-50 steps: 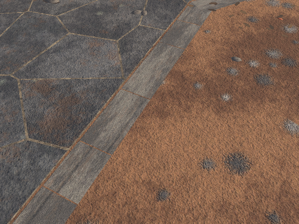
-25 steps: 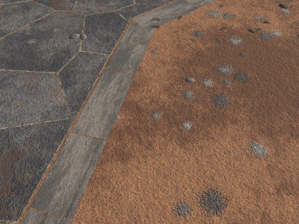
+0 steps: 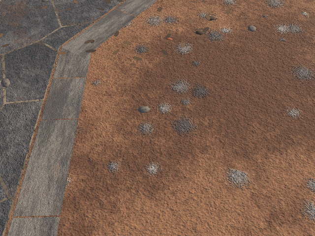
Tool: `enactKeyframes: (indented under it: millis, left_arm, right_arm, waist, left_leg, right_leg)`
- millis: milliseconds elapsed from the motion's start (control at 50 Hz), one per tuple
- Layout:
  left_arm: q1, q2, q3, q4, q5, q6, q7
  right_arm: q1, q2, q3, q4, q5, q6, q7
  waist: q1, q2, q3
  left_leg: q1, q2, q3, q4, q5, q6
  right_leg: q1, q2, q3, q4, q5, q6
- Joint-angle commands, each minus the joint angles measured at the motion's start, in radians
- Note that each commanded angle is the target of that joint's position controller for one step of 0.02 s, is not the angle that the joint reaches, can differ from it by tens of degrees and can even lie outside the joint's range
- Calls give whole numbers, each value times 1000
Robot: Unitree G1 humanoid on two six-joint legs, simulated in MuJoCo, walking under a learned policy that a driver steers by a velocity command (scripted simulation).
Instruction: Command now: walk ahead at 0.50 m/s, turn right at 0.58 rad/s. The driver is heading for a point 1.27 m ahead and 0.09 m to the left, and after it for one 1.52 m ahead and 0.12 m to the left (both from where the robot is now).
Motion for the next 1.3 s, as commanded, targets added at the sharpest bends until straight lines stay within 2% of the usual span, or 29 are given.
enactKeyframes:
  millis: [20,160,220,240,260,280,300,320,340,360,420,460,540,600,660,720,760,780,800,820,840,860,880,920,980,1080,1200,1260,1300]
  left_arm:
    - [48,147,31,-50,-1,-17,3]
    - [149,143,22,-29,13,-17,19]
    - [99,170,22,-31,17,-26,27]
    - [87,181,24,-29,20,-29,24]
    - [79,174,20,-28,19,-33,18]
    - [105,101,0,-58,18,-39,14]
    - [265,46,-5,-51,-16,-34,10]
    - [198,123,2,-29,23,-25,17]
    - [99,124,3,-45,25,-24,9]
    - [48,105,-3,-58,24,-25,3]
    - [44,78,-11,-57,39,-1,-15]
    - [18,65,-15,-62,43,8,-21]
    - [-179,46,-32,-125,46,7,-30]
    - [-291,17,-50,-158,38,0,-34]
    - [-358,27,-54,-176,30,-7,-27]
    - [-355,55,-47,-187,25,-20,-15]
    - [-206,86,-31,-144,28,-36,-2]
    - [-65,136,-13,-106,45,-51,12]
    - [76,229,9,-107,71,-56,28]
    - [57,272,24,-105,59,-36,24]
    - [-12,169,4,-116,41,-26,20]
    - [-81,97,-14,-126,32,-30,16]
    - [-116,68,-21,-126,32,-36,14]
    - [-110,49,-25,-108,25,-51,19]
    - [-65,64,-17,-81,14,-74,18]
    - [-7,66,-13,-44,20,-73,17]
    - [71,110,-1,-4,21,-58,26]
    - [80,145,6,9,24,-38,35]
    - [78,175,13,10,23,-17,36]
  right_arm:
    - [-58,-68,-11,-75,2,2,3]
    - [-223,-66,8,-142,14,-20,17]
    - [-93,-103,-5,-110,15,-32,9]
    - [24,-126,-17,-72,17,-39,-1]
    - [167,-152,-29,-35,11,-50,-14]
    - [324,-225,-43,-26,-9,-55,-30]
    - [312,-302,-65,-5,-13,-44,-22]
    - [229,-201,-49,-19,19,-33,-12]
    - [147,-129,-31,-32,27,-34,-7]
    - [118,-96,-22,-24,20,-39,-4]
    - [159,-80,-12,24,28,-61,-6]
    - [197,-90,-15,51,38,-74,-1]
    - [265,-88,-14,92,44,-69,-1]
    - [314,-104,-19,117,44,-64,-4]
    - [353,-123,-24,133,39,-57,-8]
    - [341,-140,-31,134,33,-49,-14]
    - [304,-153,-37,126,36,-46,-15]
    - [299,-128,-32,117,43,-48,-12]
    - [306,-51,-14,66,65,-52,-10]
    - [380,-40,-16,50,68,-41,-16]
    - [348,-106,-33,78,41,-22,-21]
    - [302,-91,-34,78,36,-19,-10]
    - [280,-67,-32,75,34,-15,-2]
    - [272,-56,-35,74,14,8,14]
    - [203,-41,-34,42,14,27,29]
    - [33,-30,-22,-23,15,30,48]
    - [-144,-27,-3,-96,8,25,65]
    - [-113,-46,-12,-99,2,26,55]
    - [64,-82,-34,-52,0,15,40]
  waist:
    - [6,-69,-8]
    - [70,-99,-1]
    - [-4,-115,-26]
    - [-56,-101,-81]
    - [-126,-66,-161]
    - [-165,48,-304]
    - [-72,294,-357]
    - [-59,94,-222]
    - [-50,7,-101]
    - [-42,-21,-57]
    - [-11,60,-54]
    - [-5,56,-50]
    - [-38,45,8]
    - [-66,45,13]
    - [-86,47,6]
    - [-66,59,-6]
    - [11,37,-64]
    - [64,-24,-155]
    - [105,-169,-313]
    - [55,-308,-342]
    - [27,-157,-210]
    - [6,-100,-99]
    - [-14,-108,-55]
    - [-41,-141,-29]
    - [-50,-116,-31]
    - [-29,-104,12]
    - [15,-100,46]
    - [-13,-126,4]
    - [-90,-126,-107]
  left_leg:
    - [-54,-28,35,-118,119,-15]
    - [-13,-90,51,-369,210,32]
    - [215,-136,57,-459,121,90]
    - [349,-167,72,-491,87,111]
    - [544,-130,45,-534,104,140]
    - [766,109,-224,-536,-34,189]
    - [909,310,-711,-690,-69,326]
    - [786,267,-715,-729,-198,313]
    - [652,220,-530,-739,-169,292]
    - [576,167,-408,-758,-46,268]
    - [502,86,-222,-789,198,236]
    - [511,79,-176,-813,257,250]
    - [523,45,-121,-871,273,260]
    - [518,16,-93,-848,340,248]
    - [552,28,-113,-797,409,243]
    - [584,58,-166,-727,454,230]
    - [555,29,-162,-570,520,202]
    - [465,-32,-117,-375,448,180]
    - [249,-127,-39,-69,110,146]
    - [30,-214,10,116,-344,142]
    - [-14,-139,-37,196,-278,152]
    - [-9,-104,-43,180,-187,147]
    - [19,-78,-35,151,-133,138]
    - [53,-56,-20,134,-87,114]
    - [0,-45,-7,133,-5,94]
    - [-79,-40,27,-39,153,74]
    - [-2,-70,136,-309,158,129]
    - [109,-148,193,-360,11,187]
    - [322,-224,198,-420,-57,239]
  right_leg:
    - [18,-251,238,-114,332,-108]
    - [160,-279,264,-46,472,-74]
    - [150,-296,254,39,668,-26]
    - [149,-271,231,167,776,-10]
    - [80,-221,186,360,712,7]
    - [-70,-158,134,655,366,25]
    - [-365,16,65,919,-339,61]
    - [-452,-63,117,981,-276,47]
    - [-452,-100,111,951,-182,50]
    - [-436,-129,99,906,-136,53]
    - [-372,-160,65,820,-109,76]
    - [-410,-174,40,787,-89,89]
    - [-522,-230,-30,609,41,131]
    - [-467,-212,-62,418,124,155]
    - [-413,-182,-73,314,147,158]
    - [-335,-168,-54,249,78,134]
    - [-122,-138,-58,144,46,104]
    - [92,-206,9,113,35,71]
    - [353,-481,307,69,-137,11]
    - [392,-624,627,-46,-218,-66]
    - [271,-575,561,-60,-311,-58]
    - [148,-520,412,-89,-263,-36]
    - [71,-473,294,-121,-152,-11]
    - [3,-418,144,-149,9,15]
    - [18,-414,34,-169,165,4]
    - [49,-389,-115,-180,270,0]
    - [157,-420,-222,-135,410,19]
    - [233,-430,-276,28,796,36]
    - [215,-428,-295,325,920,43]
Keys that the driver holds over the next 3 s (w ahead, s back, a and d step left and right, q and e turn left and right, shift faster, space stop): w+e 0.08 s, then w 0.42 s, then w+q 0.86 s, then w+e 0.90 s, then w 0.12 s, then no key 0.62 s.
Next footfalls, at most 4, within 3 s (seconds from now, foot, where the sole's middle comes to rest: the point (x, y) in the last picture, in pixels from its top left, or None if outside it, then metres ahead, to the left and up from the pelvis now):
0.26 left None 0.34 0.12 -0.78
0.78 right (200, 210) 0.58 -0.11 -0.78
1.32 left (149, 160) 0.82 0.13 -0.78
1.88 right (162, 108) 1.15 0.07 -0.78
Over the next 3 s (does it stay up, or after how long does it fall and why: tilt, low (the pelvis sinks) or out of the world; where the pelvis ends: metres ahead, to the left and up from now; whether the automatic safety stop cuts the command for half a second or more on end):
stays up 1.44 0.12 0.00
